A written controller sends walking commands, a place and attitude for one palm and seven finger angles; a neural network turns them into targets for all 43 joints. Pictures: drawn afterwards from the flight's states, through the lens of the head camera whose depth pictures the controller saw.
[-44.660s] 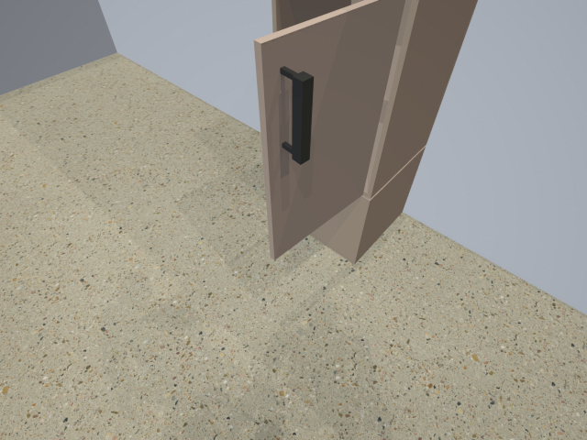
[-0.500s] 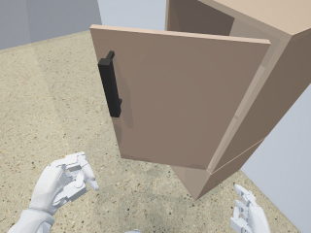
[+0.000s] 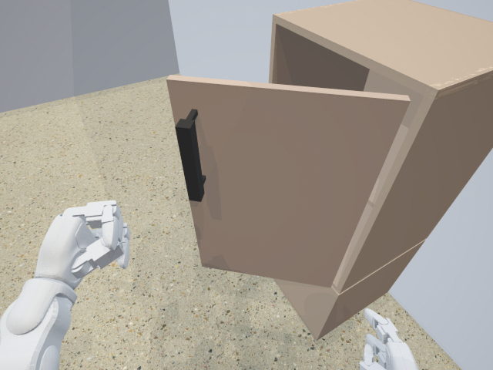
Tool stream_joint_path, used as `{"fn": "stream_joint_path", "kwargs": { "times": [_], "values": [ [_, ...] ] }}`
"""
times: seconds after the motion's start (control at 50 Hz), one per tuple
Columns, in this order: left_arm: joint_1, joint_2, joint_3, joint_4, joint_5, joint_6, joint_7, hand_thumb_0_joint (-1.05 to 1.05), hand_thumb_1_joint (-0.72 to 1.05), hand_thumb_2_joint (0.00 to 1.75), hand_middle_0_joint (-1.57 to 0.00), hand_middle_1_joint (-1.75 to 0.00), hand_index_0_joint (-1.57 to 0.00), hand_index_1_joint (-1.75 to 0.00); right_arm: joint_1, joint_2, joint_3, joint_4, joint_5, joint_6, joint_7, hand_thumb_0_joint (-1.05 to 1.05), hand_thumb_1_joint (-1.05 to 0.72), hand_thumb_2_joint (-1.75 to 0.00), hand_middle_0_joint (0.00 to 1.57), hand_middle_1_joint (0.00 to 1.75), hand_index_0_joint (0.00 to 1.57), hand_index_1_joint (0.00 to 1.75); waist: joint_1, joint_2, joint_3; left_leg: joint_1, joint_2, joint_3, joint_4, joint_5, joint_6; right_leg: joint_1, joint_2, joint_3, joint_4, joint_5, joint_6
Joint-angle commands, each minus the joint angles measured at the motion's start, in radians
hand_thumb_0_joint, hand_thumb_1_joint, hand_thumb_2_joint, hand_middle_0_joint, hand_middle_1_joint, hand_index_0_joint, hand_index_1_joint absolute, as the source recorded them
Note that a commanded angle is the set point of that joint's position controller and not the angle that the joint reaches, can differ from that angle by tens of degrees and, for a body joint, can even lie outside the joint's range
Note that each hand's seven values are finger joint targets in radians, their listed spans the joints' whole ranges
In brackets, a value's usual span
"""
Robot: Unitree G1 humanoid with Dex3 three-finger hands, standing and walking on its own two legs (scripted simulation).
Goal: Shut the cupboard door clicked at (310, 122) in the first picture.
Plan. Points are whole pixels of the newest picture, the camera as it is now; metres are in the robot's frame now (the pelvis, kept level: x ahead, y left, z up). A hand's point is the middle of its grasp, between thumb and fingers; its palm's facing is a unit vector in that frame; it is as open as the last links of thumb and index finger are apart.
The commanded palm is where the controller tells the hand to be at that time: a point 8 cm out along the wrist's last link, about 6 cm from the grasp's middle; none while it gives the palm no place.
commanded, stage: raise the hand and make a fist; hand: left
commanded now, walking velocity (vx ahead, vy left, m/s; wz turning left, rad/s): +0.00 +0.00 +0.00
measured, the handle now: (195, 156) +0.45 +0.15 +0.12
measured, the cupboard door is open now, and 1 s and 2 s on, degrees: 50 50 50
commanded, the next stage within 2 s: bring the fist close to the handle in 0.30 s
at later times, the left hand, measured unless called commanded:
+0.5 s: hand (150, 259) +0.24 +0.16 +0.11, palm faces -0.08 -0.99 -0.07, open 3.1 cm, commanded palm +0.22 +0.22 +0.13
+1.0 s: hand (163, 222) +0.29 +0.16 +0.13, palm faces -0.04 -1.00 -0.06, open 3.1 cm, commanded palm +0.27 +0.19 +0.13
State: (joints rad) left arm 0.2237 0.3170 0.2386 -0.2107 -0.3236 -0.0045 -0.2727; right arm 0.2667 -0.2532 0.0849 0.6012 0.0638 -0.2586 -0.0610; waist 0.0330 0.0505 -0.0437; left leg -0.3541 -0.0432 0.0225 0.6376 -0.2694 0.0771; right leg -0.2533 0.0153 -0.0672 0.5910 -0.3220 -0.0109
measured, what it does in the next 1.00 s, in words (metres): stands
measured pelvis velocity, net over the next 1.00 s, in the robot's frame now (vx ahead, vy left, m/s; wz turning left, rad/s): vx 0.02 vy -0.02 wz -0.01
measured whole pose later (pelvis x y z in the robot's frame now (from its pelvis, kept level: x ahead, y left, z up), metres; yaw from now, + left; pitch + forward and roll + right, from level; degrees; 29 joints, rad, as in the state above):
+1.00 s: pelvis +0.02 -0.02 +0.00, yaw -1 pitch +0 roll -1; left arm 0.12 0.27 0.19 -0.12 -0.27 -0.02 -0.22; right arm 0.25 -0.26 0.05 0.60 0.05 -0.23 -0.05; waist 0.01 0.04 -0.04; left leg -0.35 -0.03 0.03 0.65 -0.30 0.05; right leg -0.26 0.03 -0.06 0.62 -0.36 -0.03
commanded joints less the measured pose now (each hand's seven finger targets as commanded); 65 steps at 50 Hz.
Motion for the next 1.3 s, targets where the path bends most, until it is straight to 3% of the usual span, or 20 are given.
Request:
{"fn": "stream_joint_path", "kwargs": {
  "times": [0.0, 0.12, 0.18, 0.28, 0.34, 0.42, 0.52, 0.58, 0.66, 0.72, 0.8, 0.82, 0.88, 1.0, 1.02, 1.1, 1.12, 1.18, 1.22, 1.28],
  "values": [
    [-0.053, 0.090, -0.007, -0.125, -0.001, 0.055, -0.049, 0.00, 0.90, 0.90, -1.30, -1.50, -1.30, -1.50, -0.139, -0.133, -0.066, -0.188, 0.016, -0.057, -0.013, 0.00, -0.90, -0.90, 0.20, 0.30, 0.20, 0.30, 0.002, -0.054, -0.018, 0.080, 0.060, -0.115, -0.166, -0.048, -0.046, -0.084, 0.001, 0.022, -0.118, 0.026, -0.009],
    [-0.180, 0.237, 0.142, -0.350, 0.006, -0.082, 0.040, 0.00, 0.90, 0.90, -1.30, -1.50, -1.30, -1.50, -0.144, -0.120, -0.063, -0.192, -0.016, -0.066, -0.015, 0.00, -0.90, -0.90, 0.20, 0.30, 0.20, 0.30, 0.015, 0.004, -0.139, 0.156, 0.054, -0.099, -0.140, 0.063, -0.044, -0.043, 0.008, 0.024, -0.102, 0.059, -0.014],
    [-0.145, 0.150, 0.094, -0.293, -0.001, -0.141, 0.058, 0.00, 0.90, 0.90, -1.30, -1.50, -1.30, -1.50, -0.131, -0.109, -0.058, -0.170, -0.015, -0.076, -0.007, 0.00, -0.90, -0.90, 0.20, 0.30, 0.20, 0.30, 0.000, 0.060, -0.100, 0.163, 0.054, -0.101, -0.143, 0.062, -0.053, -0.065, 0.012, 0.013, -0.097, 0.072, -0.018],
    [-0.056, 0.070, -0.017, -0.122, 0.008, -0.048, -0.015, 0.00, 0.90, 0.90, -1.30, -1.50, -1.30, -1.50, -0.124, -0.128, -0.071, -0.161, 0.004, -0.068, -0.005, 0.00, -0.90, -0.90, 0.20, 0.30, 0.20, 0.30, -0.015, 0.024, -0.010, 0.103, 0.051, -0.087, -0.129, 0.010, -0.045, -0.093, -0.004, 0.039, -0.127, 0.054, -0.008],
    [-0.064, 0.103, -0.002, -0.145, 0.010, 0.002, -0.044, 0.00, 0.90, 0.90, -1.30, -1.50, -1.30, -1.50, -0.138, -0.136, -0.077, -0.181, 0.007, -0.061, -0.010, 0.00, -0.90, -0.90, 0.20, 0.30, 0.20, 0.30, -0.009, -0.054, -0.033, 0.090, 0.045, -0.077, -0.107, 0.039, -0.033, -0.070, -0.016, 0.067, -0.138, 0.062, 0.003],
    [-0.183, 0.227, 0.136, -0.233, -0.012, -0.049, -0.013, 0.00, 0.90, 0.90, -1.30, -1.50, -1.30, -1.50, -0.147, -0.136, -0.075, -0.180, -0.009, -0.059, -0.023, 0.00, -0.90, -0.90, 0.20, 0.30, 0.20, 0.30, -0.002, -0.097, -0.115, 0.117, 0.045, -0.074, -0.082, 0.099, -0.031, -0.039, -0.015, 0.076, -0.123, 0.105, 0.007],
    [-0.230, 0.208, 0.143, -0.145, -0.022, -0.130, 0.009, 0.00, 0.90, 0.90, -1.30, -1.50, -1.30, -1.50, -0.136, -0.130, -0.070, -0.143, -0.010, -0.063, -0.021, 0.00, -0.90, -0.90, 0.20, 0.30, 0.20, 0.30, -0.011, -0.002, -0.108, 0.129, 0.045, -0.072, -0.073, 0.107, -0.039, -0.055, -0.014, 0.073, -0.104, 0.130, -0.002],
    [-0.210, 0.117, 0.042, -0.067, -0.012, -0.092, -0.029, 0.00, 0.90, 0.90, -1.30, -1.50, -1.30, -1.50, -0.135, -0.126, -0.070, -0.145, 0.000, -0.062, -0.017, 0.00, -0.90, -0.90, 0.20, 0.30, 0.20, 0.30, -0.017, 0.049, -0.087, 0.128, 0.043, -0.069, -0.072, 0.114, -0.042, -0.069, -0.022, 0.074, -0.097, 0.175, -0.001],
    [-0.207, 0.086, -0.017, -0.076, -0.003, -0.027, -0.064, 0.00, 0.90, 0.90, -1.30, -1.50, -1.30, -1.50, -0.138, -0.133, -0.078, -0.171, 0.009, -0.057, -0.016, 0.00, -0.90, -0.90, 0.20, 0.30, 0.20, 0.30, -0.020, -0.035, -0.108, 0.118, 0.044, -0.068, -0.059, 0.132, -0.032, -0.060, -0.028, 0.083, -0.094, 0.217, 0.019],
    [-0.230, 0.179, 0.073, -0.122, -0.004, -0.032, -0.035, 0.00, 0.90, 0.90, -1.30, -1.50, -1.30, -1.50, -0.138, -0.143, -0.083, -0.172, 0.000, -0.054, -0.017, 0.00, -0.90, -0.90, 0.20, 0.30, 0.20, 0.30, -0.010, -0.101, -0.145, 0.124, 0.048, -0.069, -0.057, 0.162, -0.031, -0.038, -0.025, 0.073, -0.085, 0.241, 0.019],
    [-0.253, 0.161, 0.112, -0.159, -0.007, -0.085, 0.026, 0.00, 0.90, 0.90, -1.30, -1.50, -1.30, -1.50, -0.141, -0.122, -0.077, -0.179, -0.011, -0.042, -0.012, 0.00, -0.90, -0.90, 0.20, 0.30, 0.20, 0.30, 0.003, -0.057, -0.172, 0.151, 0.042, -0.060, -0.073, 0.196, -0.035, -0.041, -0.009, 0.039, -0.057, 0.263, 0.007],
    [-0.257, 0.204, 0.139, -0.153, 0.003, -0.095, 0.046, 0.00, 0.90, 0.90, -1.30, -1.50, -1.30, -1.50, -0.137, -0.129, -0.079, -0.165, -0.013, -0.038, -0.010, 0.00, -0.90, -0.90, 0.20, 0.30, 0.20, 0.30, 0.002, -0.052, -0.161, 0.146, 0.047, -0.058, -0.067, 0.194, -0.036, -0.039, -0.014, 0.053, -0.062, 0.259, 0.006],
    [-0.275, 0.086, 0.018, -0.139, 0.028, -0.092, 0.055, 0.00, 0.90, 0.90, -1.30, -1.50, -1.30, -1.50, -0.138, -0.114, -0.073, -0.169, -0.007, -0.033, 0.001, 0.00, -0.90, -0.90, 0.20, 0.30, 0.20, 0.30, -0.014, 0.049, -0.121, 0.165, 0.048, -0.059, -0.083, 0.184, -0.043, -0.079, -0.005, 0.027, -0.056, 0.225, -0.006],
    [-0.393, 0.010, -0.126, -0.110, 0.050, -0.031, 0.038, 0.00, 0.90, 0.90, -1.30, -1.50, -1.30, -1.50, -0.131, -0.126, -0.076, -0.166, 0.004, -0.023, -0.010, 0.00, -0.90, -0.90, 0.20, 0.30, 0.20, 0.30, -0.054, 0.002, -0.099, 0.175, 0.054, -0.087, -0.101, 0.086, -0.037, -0.117, -0.001, 0.024, -0.084, 0.128, 0.000],
    [-0.393, 0.051, -0.095, -0.093, 0.056, -0.028, 0.049, 0.00, 0.90, 0.90, -1.30, -1.50, -1.30, -1.50, -0.127, -0.134, -0.080, -0.159, 0.000, -0.022, -0.012, 0.00, -0.90, -0.90, 0.20, 0.30, 0.20, 0.30, -0.054, -0.064, -0.106, 0.168, 0.058, -0.089, -0.097, 0.087, -0.033, -0.105, -0.002, 0.031, -0.089, 0.125, 0.002],
    [-0.492, 0.051, -0.075, -0.092, 0.072, -0.041, 0.103, 0.00, 0.90, 0.90, -1.30, -1.50, -1.30, -1.50, -0.146, -0.122, -0.072, -0.157, -0.008, -0.006, -0.011, 0.00, -0.90, -0.90, 0.20, 0.30, 0.20, 0.30, -0.041, -0.059, -0.146, 0.191, 0.056, -0.092, -0.119, 0.084, -0.038, -0.097, -0.001, 0.020, -0.079, 0.105, -0.003],
    [-0.477, 0.100, -0.028, -0.080, 0.078, -0.048, 0.126, 0.00, 0.90, 0.90, -1.30, -1.50, -1.30, -1.50, -0.145, -0.126, -0.074, -0.149, -0.014, -0.002, -0.009, 0.00, -0.90, -0.90, 0.20, 0.30, 0.20, 0.30, -0.029, -0.081, -0.168, 0.190, 0.058, -0.087, -0.115, 0.099, -0.037, -0.077, -0.003, 0.029, -0.081, 0.116, -0.004],
    [-0.521, 0.063, -0.042, -0.034, 0.088, -0.051, 0.158, 0.00, 0.90, 0.90, -1.30, -1.50, -1.30, -1.50, -0.157, -0.111, -0.065, -0.147, -0.014, 0.017, 0.003, 0.00, -0.90, -0.90, 0.20, 0.30, 0.20, 0.30, -0.021, -0.032, -0.178, 0.198, 0.055, -0.074, -0.123, 0.134, -0.045, -0.056, -0.003, 0.024, -0.070, 0.151, -0.011],
    [-0.488, 0.098, -0.007, 0.013, 0.094, -0.044, 0.167, 0.00, 0.90, 0.90, -1.30, -1.50, -1.30, -1.50, -0.150, -0.117, -0.070, -0.143, -0.014, 0.029, 0.010, 0.00, -0.90, -0.90, 0.20, 0.30, 0.20, 0.30, -0.013, -0.054, -0.185, 0.192, 0.056, -0.063, -0.114, 0.166, -0.044, -0.031, -0.005, 0.033, -0.075, 0.192, -0.011],
    [-0.524, 0.015, -0.092, 0.040, 0.100, -0.025, 0.147, 0.00, 0.90, 0.90, -1.30, -1.50, -1.30, -1.50, -0.156, -0.109, -0.067, -0.153, -0.006, 0.044, 0.017, 0.00, -0.90, -0.90, 0.20, 0.30, 0.20, 0.30, -0.029, -0.013, -0.157, 0.200, 0.052, -0.054, -0.112, 0.180, -0.047, -0.051, -0.004, 0.029, -0.079, 0.225, -0.010]
  ]
}}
